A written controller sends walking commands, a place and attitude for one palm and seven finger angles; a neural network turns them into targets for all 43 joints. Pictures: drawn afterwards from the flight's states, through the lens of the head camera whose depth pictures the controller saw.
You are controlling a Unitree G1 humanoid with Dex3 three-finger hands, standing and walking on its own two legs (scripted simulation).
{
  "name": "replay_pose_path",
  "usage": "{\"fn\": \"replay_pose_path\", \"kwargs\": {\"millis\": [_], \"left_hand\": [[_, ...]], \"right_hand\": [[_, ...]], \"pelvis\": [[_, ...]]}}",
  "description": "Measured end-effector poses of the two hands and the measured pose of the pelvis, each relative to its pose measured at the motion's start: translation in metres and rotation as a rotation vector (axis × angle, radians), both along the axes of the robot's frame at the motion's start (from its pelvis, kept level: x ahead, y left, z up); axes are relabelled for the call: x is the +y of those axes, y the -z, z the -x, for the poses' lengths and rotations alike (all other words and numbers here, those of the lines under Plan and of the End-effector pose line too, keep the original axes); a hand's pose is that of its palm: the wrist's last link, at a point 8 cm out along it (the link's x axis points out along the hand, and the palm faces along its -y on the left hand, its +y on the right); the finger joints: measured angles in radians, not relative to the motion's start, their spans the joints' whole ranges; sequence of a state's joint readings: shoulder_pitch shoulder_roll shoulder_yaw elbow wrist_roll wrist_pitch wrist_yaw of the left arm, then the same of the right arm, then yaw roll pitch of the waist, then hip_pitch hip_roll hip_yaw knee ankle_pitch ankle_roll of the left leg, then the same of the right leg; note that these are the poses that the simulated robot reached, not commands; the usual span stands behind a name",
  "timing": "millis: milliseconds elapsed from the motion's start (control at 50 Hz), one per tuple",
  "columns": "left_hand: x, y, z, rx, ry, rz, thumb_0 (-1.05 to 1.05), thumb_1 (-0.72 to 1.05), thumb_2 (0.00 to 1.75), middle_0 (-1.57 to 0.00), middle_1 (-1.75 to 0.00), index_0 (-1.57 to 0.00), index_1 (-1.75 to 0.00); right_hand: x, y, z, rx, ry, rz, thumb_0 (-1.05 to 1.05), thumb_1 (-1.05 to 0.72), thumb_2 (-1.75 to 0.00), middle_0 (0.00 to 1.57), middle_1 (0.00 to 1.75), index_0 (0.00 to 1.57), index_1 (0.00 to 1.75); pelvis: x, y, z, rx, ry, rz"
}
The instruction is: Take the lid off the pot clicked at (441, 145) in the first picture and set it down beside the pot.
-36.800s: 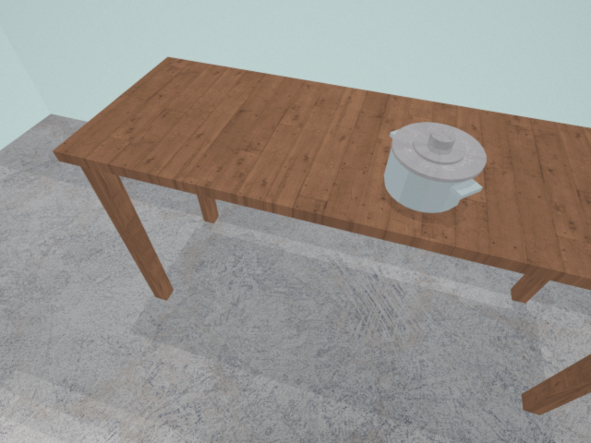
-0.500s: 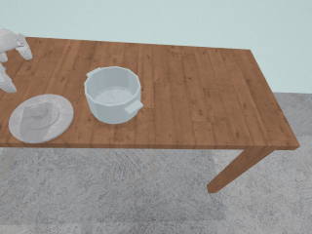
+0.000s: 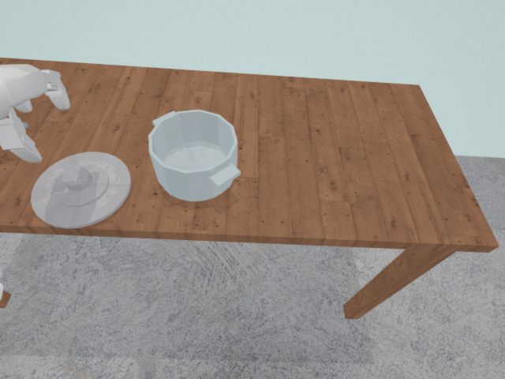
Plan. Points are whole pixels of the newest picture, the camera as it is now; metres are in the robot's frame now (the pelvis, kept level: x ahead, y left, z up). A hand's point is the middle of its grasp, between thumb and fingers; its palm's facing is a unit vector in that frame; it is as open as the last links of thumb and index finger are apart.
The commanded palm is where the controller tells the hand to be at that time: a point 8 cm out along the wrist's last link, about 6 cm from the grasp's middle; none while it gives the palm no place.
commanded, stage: draw the hand back to the body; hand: left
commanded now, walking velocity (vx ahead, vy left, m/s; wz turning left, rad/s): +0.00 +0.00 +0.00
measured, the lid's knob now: (77, 178) +0.46 +0.33 -0.01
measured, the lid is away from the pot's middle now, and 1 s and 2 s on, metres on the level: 0.22 0.22 0.22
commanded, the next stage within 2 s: step back with the hand held close in 1.94 s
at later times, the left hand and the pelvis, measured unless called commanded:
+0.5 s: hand (72, 110) +0.42 +0.25 +0.19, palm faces +0.40 -0.87 -0.31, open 10.6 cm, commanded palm +0.36 +0.29 +0.20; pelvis +0.02 -0.04 +0.01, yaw -2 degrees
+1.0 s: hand (76, 171) +0.33 +0.22 +0.18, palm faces +0.50 -0.82 -0.29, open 8.3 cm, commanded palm +0.27 +0.24 +0.20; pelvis +0.02 -0.09 +0.01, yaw +0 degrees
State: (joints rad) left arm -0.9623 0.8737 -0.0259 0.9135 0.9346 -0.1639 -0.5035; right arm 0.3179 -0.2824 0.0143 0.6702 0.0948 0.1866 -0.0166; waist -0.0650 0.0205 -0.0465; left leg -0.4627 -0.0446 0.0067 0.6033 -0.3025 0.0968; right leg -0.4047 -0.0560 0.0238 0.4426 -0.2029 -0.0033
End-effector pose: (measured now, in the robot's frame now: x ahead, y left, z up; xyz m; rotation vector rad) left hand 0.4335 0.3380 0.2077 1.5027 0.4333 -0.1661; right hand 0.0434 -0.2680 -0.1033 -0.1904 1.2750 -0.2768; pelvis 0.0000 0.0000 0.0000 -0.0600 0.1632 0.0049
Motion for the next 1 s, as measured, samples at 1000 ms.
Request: {"fn": "replay_pose_path", "kwargs": {"millis": [1000], "left_hand": [[-0.085, 0.013, 0.150, -0.913, -0.353, 1.043, 0.01, 0.63, 0.77, -0.24, -0.51, -0.24, -0.51]], "right_hand": [[-0.057, -0.030, -0.143, -0.504, -0.187, -0.013, 0.01, -0.91, -0.90, 0.21, 0.30, 0.20, 0.30]], "pelvis": [[-0.087, -0.011, -0.022, -0.191, 0.005, -0.045]]}}
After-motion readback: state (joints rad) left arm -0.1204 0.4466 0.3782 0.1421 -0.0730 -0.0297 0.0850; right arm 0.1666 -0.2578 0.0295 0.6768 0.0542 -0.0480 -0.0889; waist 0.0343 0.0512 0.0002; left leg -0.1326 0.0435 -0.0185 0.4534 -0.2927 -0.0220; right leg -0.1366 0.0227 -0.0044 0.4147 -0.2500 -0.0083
